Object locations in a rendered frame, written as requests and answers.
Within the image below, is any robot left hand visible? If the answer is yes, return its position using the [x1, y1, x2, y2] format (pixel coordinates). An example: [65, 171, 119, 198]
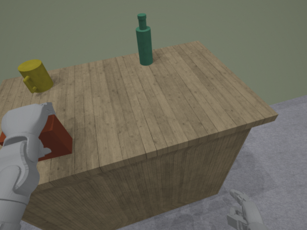
[1, 102, 56, 158]

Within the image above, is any robot left forearm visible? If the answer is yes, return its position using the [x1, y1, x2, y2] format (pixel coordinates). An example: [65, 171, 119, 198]
[0, 132, 40, 230]

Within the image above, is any sponge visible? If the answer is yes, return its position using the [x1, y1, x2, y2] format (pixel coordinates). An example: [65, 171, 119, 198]
[0, 114, 72, 161]

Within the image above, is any robot right hand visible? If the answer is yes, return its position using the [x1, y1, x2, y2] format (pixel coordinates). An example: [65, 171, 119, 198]
[227, 189, 264, 230]

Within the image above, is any table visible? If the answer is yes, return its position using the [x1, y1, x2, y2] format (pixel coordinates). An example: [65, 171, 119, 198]
[0, 41, 278, 230]

